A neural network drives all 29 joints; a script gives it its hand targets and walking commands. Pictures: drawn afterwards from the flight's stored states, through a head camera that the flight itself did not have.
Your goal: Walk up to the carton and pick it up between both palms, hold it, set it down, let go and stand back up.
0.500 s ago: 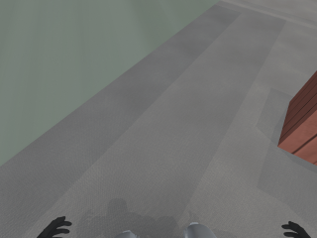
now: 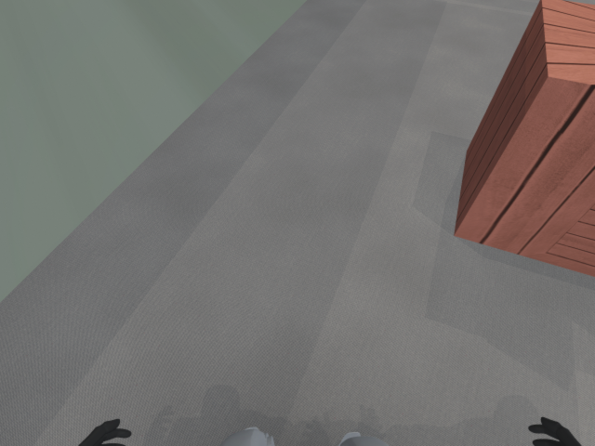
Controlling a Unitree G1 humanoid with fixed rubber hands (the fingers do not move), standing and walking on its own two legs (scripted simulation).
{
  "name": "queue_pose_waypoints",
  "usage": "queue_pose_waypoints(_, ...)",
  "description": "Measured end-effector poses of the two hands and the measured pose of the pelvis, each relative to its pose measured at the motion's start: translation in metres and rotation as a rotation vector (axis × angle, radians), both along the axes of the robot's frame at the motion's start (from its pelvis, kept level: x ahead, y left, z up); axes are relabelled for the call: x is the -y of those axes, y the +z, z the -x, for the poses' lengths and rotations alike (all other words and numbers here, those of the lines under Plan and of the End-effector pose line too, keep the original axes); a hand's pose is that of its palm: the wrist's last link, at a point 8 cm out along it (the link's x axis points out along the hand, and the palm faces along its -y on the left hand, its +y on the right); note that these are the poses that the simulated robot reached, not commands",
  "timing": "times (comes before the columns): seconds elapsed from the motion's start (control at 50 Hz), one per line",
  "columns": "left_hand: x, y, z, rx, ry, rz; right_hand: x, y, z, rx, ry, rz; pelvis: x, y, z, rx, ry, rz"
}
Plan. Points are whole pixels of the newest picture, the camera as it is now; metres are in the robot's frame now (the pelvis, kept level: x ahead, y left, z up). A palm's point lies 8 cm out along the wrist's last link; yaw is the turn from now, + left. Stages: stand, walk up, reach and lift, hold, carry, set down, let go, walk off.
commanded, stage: walk up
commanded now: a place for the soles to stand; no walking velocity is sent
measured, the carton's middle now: out of the picture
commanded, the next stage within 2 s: none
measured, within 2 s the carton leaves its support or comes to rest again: neither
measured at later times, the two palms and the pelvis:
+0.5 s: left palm (150, 407) +0.20 +0.24 -0.09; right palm out of the picture +0.12 -0.40 -0.05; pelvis +0.06 -0.06 +0.00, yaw -3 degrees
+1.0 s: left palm (281, 324) +0.32 +0.06 -0.09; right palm out of the picture +0.11 -0.56 -0.03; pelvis +0.12 -0.21 +0.01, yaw -13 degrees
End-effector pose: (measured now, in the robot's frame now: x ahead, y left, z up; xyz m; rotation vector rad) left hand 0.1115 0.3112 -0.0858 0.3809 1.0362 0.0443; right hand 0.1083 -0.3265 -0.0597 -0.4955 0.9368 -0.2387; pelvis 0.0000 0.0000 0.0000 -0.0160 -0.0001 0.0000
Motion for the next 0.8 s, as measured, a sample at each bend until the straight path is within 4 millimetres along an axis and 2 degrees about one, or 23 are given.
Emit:
queue_pose_waypoints(0.08,0.005,-0.011,-0.017,0.013,-0.017,0.033,0.005,0.007,0.013,-0.025,-0.02,0.037,0.0,-0.002,-0.007,-0.006,-0.011,0.012)
queue_pose_waypoints(0.14,0.018,-0.012,-0.029,0.032,-0.01,0.075,0.008,0.013,0.023,-0.047,-0.043,0.062,-0.001,0.002,-0.015,0.002,-0.013,0.015)
queue_pose_waypoints(0.26,0.029,-0.009,-0.054,0.055,-0.033,0.095,0.021,0.035,0.009,-0.005,-0.056,0.098,0.009,0.01,-0.031,0.022,-0.033,0.026)
queue_pose_waypoints(0.36,0.041,-0.007,-0.068,0.061,-0.044,0.076,0.039,0.035,-0.001,0.002,-0.062,0.101,0.026,0.009,-0.043,0.03,-0.037,0.009)
queue_pose_waypoints(0.5,0.076,0.0,-0.087,0.051,-0.057,0.029,0.076,0.013,-0.012,-0.011,-0.074,0.05,0.064,0.003,-0.059,0.023,-0.051,-0.039)
queue_pose_waypoints(0.64,0.131,0.002,-0.118,0.045,-0.103,-0.047,0.134,-0.026,-0.024,-0.008,-0.117,-0.022,0.125,-0.016,-0.079,0.03,-0.098,-0.067)
queue_pose_waypoints(0.72,0.167,0.008,-0.132,0.041,-0.116,-0.037,0.16,-0.023,-0.029,-0.011,-0.142,-0.037,0.151,-0.008,-0.088,0.021,-0.123,-0.078)
queue_pose_waypoints(0.8,0.196,0.018,-0.15,0.036,-0.137,-0.026,0.183,-0.004,-0.028,-0.037,-0.172,-0.035,0.171,0.009,-0.098,0.005,-0.152,-0.063)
